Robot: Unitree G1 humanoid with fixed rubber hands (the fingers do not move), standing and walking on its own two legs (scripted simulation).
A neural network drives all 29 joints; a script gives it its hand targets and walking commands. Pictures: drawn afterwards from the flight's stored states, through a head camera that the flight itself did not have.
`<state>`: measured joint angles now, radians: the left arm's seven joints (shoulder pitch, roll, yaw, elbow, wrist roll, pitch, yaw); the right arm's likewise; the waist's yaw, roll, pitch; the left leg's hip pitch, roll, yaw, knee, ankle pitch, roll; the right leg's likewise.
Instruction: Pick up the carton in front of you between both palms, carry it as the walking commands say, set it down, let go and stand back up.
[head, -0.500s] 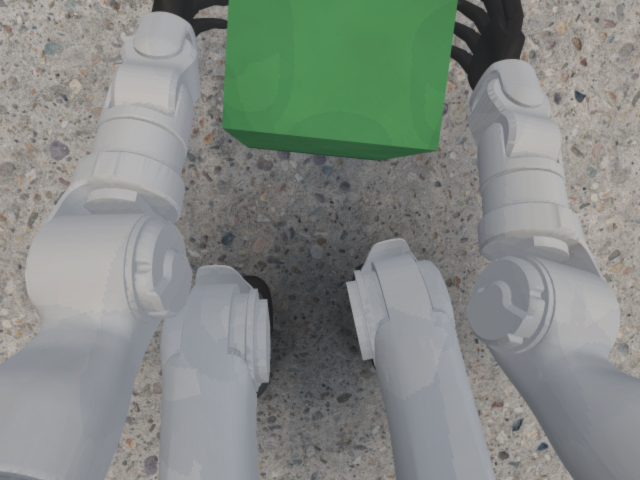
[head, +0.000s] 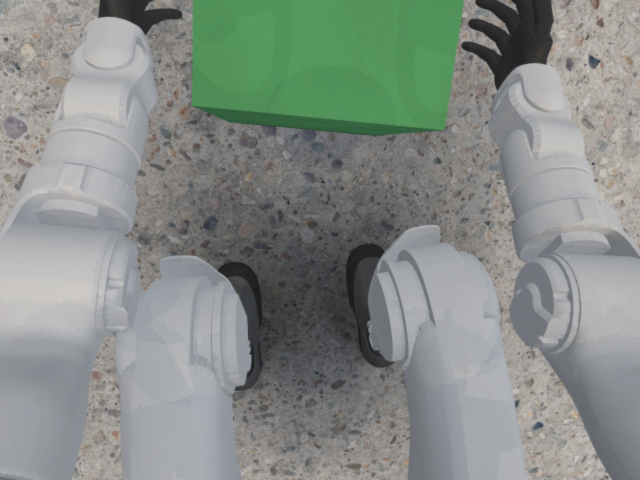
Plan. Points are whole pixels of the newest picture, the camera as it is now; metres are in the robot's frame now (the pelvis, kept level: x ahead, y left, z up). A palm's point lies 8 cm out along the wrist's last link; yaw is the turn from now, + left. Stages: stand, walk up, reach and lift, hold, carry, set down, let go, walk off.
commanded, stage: set down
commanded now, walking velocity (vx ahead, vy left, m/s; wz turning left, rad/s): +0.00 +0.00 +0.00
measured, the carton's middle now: (317, 29) +0.53 -0.04 -0.24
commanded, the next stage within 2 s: let go in 1.02 s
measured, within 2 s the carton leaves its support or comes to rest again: neither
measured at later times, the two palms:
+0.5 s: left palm out of the picture +0.56 +0.12 -0.01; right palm out of the picture +0.48 -0.24 -0.01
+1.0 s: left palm out of the picture +0.55 +0.14 +0.13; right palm out of the picture +0.47 -0.24 +0.15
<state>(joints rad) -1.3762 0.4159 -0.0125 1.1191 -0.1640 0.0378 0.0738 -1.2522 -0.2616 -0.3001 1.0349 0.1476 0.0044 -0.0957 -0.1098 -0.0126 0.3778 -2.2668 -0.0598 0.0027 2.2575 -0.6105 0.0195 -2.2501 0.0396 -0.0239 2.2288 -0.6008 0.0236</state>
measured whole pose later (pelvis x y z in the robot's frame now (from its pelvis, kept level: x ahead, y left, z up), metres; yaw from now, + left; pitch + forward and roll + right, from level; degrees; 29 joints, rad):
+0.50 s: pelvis +0.00 -0.01 +0.09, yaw -1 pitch +43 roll -1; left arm -1.33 0.36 0.15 1.10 -0.04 0.13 0.05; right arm -1.11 -0.17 -0.29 0.83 0.12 0.13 -0.15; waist -0.12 0.01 0.03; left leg -2.11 -0.04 -0.02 1.92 -0.55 0.00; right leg -2.12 0.06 -0.02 1.89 -0.51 0.00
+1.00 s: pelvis +0.04 +0.01 +0.24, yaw -1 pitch +48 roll -3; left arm -1.03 0.23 0.18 0.87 0.06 0.19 0.05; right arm -0.86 -0.15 -0.39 0.75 0.04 0.12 -0.01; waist -0.12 0.03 -0.18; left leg -1.76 -0.06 -0.04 1.37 -0.44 0.02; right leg -1.75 0.05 0.01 1.32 -0.41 0.02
